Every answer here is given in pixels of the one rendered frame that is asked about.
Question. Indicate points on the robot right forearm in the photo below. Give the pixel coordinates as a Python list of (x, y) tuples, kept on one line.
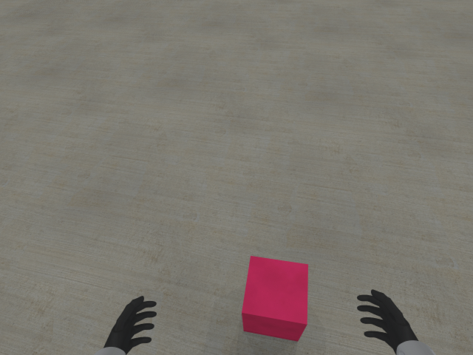
[(413, 347)]

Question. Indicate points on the left robot hand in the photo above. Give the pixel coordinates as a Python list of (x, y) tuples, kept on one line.
[(125, 328)]

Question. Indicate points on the right robot hand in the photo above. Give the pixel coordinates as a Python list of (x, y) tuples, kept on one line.
[(397, 329)]

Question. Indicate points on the carton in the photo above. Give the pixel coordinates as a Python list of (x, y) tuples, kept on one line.
[(275, 301)]

